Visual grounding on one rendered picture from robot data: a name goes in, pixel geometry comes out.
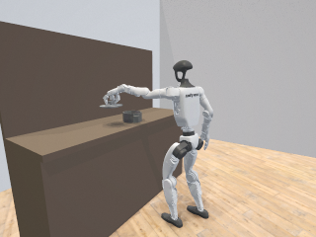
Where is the left robot hand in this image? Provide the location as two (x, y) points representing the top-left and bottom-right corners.
(103, 88), (120, 105)

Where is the right robot thigh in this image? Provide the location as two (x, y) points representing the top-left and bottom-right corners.
(184, 138), (203, 183)

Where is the left robot shin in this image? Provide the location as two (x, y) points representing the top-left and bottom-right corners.
(162, 179), (178, 220)

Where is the pot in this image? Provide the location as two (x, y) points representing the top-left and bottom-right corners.
(122, 111), (142, 123)

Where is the robot left forearm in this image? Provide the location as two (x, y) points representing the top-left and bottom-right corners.
(117, 84), (149, 97)

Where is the robot right forearm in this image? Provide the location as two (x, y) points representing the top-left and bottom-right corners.
(201, 114), (213, 135)

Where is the table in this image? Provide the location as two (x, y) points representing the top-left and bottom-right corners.
(0, 21), (183, 237)

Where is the right robot hand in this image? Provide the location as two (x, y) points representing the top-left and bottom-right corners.
(199, 133), (209, 150)

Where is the robot left upper arm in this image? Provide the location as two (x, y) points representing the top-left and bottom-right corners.
(142, 87), (180, 100)

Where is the lid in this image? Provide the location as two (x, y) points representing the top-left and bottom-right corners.
(100, 104), (122, 109)

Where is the robot right upper arm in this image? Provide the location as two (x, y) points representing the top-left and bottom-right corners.
(196, 86), (213, 118)

